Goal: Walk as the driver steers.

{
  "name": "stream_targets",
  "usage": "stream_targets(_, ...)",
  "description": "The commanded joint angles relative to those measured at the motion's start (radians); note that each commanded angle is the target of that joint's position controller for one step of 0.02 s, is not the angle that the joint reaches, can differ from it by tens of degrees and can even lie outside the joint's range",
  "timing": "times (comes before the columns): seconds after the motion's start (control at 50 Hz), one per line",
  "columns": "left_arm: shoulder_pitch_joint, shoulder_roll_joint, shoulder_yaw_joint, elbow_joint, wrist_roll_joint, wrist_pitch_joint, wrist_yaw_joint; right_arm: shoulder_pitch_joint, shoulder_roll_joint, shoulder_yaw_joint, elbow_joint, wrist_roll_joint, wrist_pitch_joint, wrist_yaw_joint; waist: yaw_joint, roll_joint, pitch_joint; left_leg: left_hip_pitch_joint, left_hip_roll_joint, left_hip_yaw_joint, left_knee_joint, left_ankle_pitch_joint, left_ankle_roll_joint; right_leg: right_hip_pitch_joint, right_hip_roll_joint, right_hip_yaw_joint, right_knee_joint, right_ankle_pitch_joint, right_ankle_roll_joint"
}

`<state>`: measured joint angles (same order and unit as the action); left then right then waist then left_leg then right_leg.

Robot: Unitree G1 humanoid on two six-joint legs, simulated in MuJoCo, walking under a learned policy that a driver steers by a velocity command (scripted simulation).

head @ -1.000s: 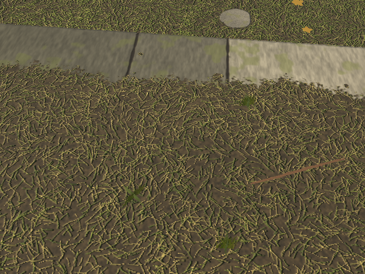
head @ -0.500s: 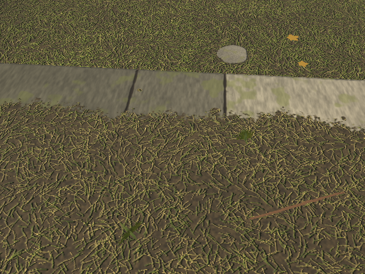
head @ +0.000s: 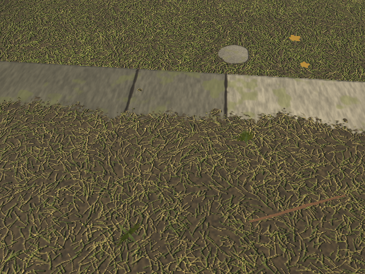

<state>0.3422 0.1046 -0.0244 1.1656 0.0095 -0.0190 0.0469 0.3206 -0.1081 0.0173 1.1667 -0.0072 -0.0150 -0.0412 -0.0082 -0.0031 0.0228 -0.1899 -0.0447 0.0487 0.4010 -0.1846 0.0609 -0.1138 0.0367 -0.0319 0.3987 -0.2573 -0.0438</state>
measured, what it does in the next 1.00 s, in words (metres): walks ahead: left foot, then right foot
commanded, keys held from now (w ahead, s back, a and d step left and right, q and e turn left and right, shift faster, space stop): w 1.00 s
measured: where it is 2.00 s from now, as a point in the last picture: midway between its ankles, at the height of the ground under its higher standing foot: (174, 184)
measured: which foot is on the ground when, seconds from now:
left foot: down 0.00-0.12, up 0.14-0.34, down 0.36-0.82, up 0.84-1.00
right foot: down 0.00-0.36, up 0.38-0.82, down 0.84-1.00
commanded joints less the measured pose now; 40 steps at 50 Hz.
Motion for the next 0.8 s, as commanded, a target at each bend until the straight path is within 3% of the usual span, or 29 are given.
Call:
stream_targets(0.02,0.108,0.069,0.013,0.006,0.003,0.0,0.0,0.084,-0.073,-0.014,0.0,-0.001,0.001,-0.001,0.004,0.002,0.062,-0.004,0.104,-0.132,-0.068,-0.113,0.017,-0.088,-0.098,0.107,-0.082,-0.078,-0.036)
stream_targets(0.08,0.124,0.099,0.032,-0.018,0.01,0.009,-0.008,0.072,-0.098,-0.031,-0.028,-0.008,0.009,0.01,0.016,-0.017,0.156,-0.147,0.074,-0.137,-0.009,-0.47,0.058,-0.169,-0.099,0.163,-0.074,-0.451,-0.092)
stream_targets(0.12,0.181,0.11,0.041,-0.017,0.007,0.001,-0.01,0.022,-0.065,-0.027,-0.065,-0.011,-0.004,0.02,0.049,-0.07,0.194,-0.277,0.046,-0.106,0.099,-0.422,0.052,-0.107,-0.175,0.29,-0.14,-0.523,-0.138)
stream_targets(0.14,0.224,0.137,0.054,-0.006,0.008,-0.004,-0.009,-0.014,-0.042,-0.024,-0.087,-0.019,-0.014,0.027,0.068,-0.131,0.183,-0.333,0.016,-0.033,0.215,-0.301,0.037,-0.038,-0.254,0.397,-0.217,-0.548,-0.176)
stream_targets(0.16,0.221,0.165,0.068,-0.005,0.011,-0.008,-0.009,-0.041,-0.047,-0.026,-0.107,-0.031,-0.023,0.034,0.07,-0.152,0.192,-0.374,0.034,0.012,0.301,-0.212,0.03,-0.012,-0.332,0.47,-0.264,-0.529,-0.213)
stream_targets(0.18,0.221,0.169,0.074,-0.011,0.013,-0.013,-0.011,-0.072,-0.079,-0.036,-0.128,-0.032,-0.032,0.039,0.074,-0.119,0.187,-0.407,0.057,0.0,0.361,-0.217,0.028,-0.005,-0.359,0.495,-0.288,-0.492,-0.23)
stream_targets(0.22,0.206,0.175,0.081,-0.019,0.018,-0.027,-0.015,-0.086,-0.096,-0.047,-0.158,-0.027,-0.046,0.051,0.053,-0.09,0.18,-0.434,0.088,-0.024,0.4,-0.245,0.026,0.013,-0.361,0.462,-0.279,-0.405,-0.227)
stream_targets(0.28,0.161,0.17,0.083,-0.036,0.012,-0.044,-0.017,-0.088,-0.083,-0.054,-0.178,-0.01,-0.06,0.061,0.022,-0.083,0.169,-0.288,0.066,0.019,0.271,-0.195,0.018,-0.043,-0.285,0.313,-0.238,-0.23,-0.178)
stream_targets(0.32,0.116,0.179,0.086,-0.049,0.004,-0.047,-0.02,0.024,-0.067,-0.061,-0.146,-0.003,-0.063,0.063,-0.042,-0.066,0.141,-0.021,0.01,0.079,0.129,-0.099,0.017,-0.186,-0.223,0.206,-0.145,-0.155,-0.149)
stream_targets(0.34,0.107,0.176,0.084,-0.056,0.006,-0.054,-0.023,0.129,-0.085,-0.074,-0.11,-0.002,-0.064,0.057,-0.083,-0.036,0.104,0.16,-0.014,0.072,0.088,-0.1,0.02,-0.273,-0.183,0.157,-0.041,-0.065,-0.127)
stream_targets(0.36,0.08,0.147,0.074,-0.073,0.009,-0.065,-0.03,0.268,-0.143,-0.095,-0.077,-0.012,-0.071,0.045,-0.148,0.078,0.046,0.332,0.106,-0.096,-0.006,-0.193,0.044,-0.379,-0.11,0.058,0.199,0.007,-0.09)
stream_targets(0.38,0.08,0.067,0.054,-0.124,0.002,-0.074,-0.041,0.405,-0.261,-0.122,-0.061,-0.018,-0.071,0.034,-0.169,0.338,-0.03,0.452,0.384,-0.567,-0.214,-0.46,0.146,-0.57,0.012,-0.081,0.555,-0.186,-0.034)
stream_targets(0.4,0.032,0.146,0.076,-0.142,0.032,-0.07,-0.051,0.38,-0.225,-0.111,-0.048,-0.017,-0.054,0.031,-0.134,0.232,0.027,0.349,0.435,-0.721,-0.27,-0.519,0.199,-0.641,-0.013,0.007,0.745,-0.263,-0.052)
stream_targets(0.42,-0.022,0.135,0.076,-0.161,0.035,-0.069,-0.06,0.249,-0.201,-0.101,-0.089,-0.02,-0.053,0.033,-0.074,0.099,0.107,0.255,0.415,-0.616,-0.254,-0.492,0.186,-0.677,-0.077,0.04,0.804,-0.163,-0.067)
stream_targets(0.44,-0.037,0.113,0.071,-0.162,0.027,-0.074,-0.068,0.168,-0.184,-0.095,-0.116,-0.017,-0.061,0.038,-0.044,0.035,0.123,0.184,0.372,-0.509,-0.264,-0.361,0.165,-0.643,-0.104,0.054,0.784,-0.066,-0.066)
stream_targets(0.46,-0.032,0.104,0.073,-0.158,0.023,-0.075,-0.073,0.127,-0.17,-0.087,-0.13,-0.015,-0.069,0.039,-0.013,0.016,0.117,0.142,0.331,-0.419,-0.276,-0.247,0.141,-0.596,-0.121,0.053,0.745,-0.011,-0.058)
stream_targets(0.48,-0.016,0.107,0.077,-0.153,0.028,-0.066,-0.076,0.116,-0.137,-0.075,-0.129,-0.01,-0.077,0.037,0.008,0.019,0.103,0.131,0.288,-0.337,-0.283,-0.138,0.115,-0.562,-0.128,0.043,0.712,0.021,-0.046)
stream_targets(0.52,-0.023,0.112,0.081,-0.159,0.028,-0.048,-0.079,0.168,-0.126,-0.065,-0.104,-0.009,-0.09,0.031,0.018,0.053,0.087,0.158,0.265,-0.249,-0.267,0.095,0.115,-0.562,-0.116,0.011,0.687,0.047,-0.029)
stream_targets(0.58,-0.147,0.105,0.08,-0.206,0.025,-0.034,-0.081,0.229,-0.129,-0.055,-0.081,-0.009,-0.096,0.027,0.007,0.063,0.097,0.183,0.245,-0.163,-0.255,0.313,0.119,-0.622,-0.106,-0.028,0.605,0.101,-0.01)
stream_targets(0.66,-0.347,0.087,0.064,-0.283,0.011,-0.033,-0.085,0.243,-0.128,-0.046,-0.079,-0.009,-0.1,0.027,-0.022,0.087,0.129,0.137,0.212,-0.091,-0.268,0.42,0.113,-0.538,-0.071,-0.08,0.334,0.207,-0.008)
stream_targets(0.72,-0.399,0.106,0.065,-0.31,0.006,-0.033,-0.081,0.258,-0.149,-0.049,-0.068,-0.009,-0.104,0.022,-0.023,0.099,0.13,0.178,0.238,-0.078,-0.257,0.516,0.113,-0.452,-0.048,-0.099,0.219,0.224,-0.042)
stream_targets(0.76,-0.356,0.131,0.076,-0.307,0.007,-0.039,-0.071,0.236,-0.165,-0.054,-0.067,-0.012,-0.106,0.019,0.011,0.094,0.097,0.236,0.252,-0.056,-0.169,0.737,0.104,-0.369,-0.018,-0.104,0.185,0.185,-0.081)
stream_targets(0.8,-0.157,0.167,0.098,-0.245,0.008,-0.052,-0.057,0.213,-0.191,-0.062,-0.066,-0.016,-0.1,0.015,0.095,0.094,-0.014,0.273,0.244,-0.031,0.08,0.931,0.085,-0.171,0.034,-0.109,0.148,0.128,-0.119)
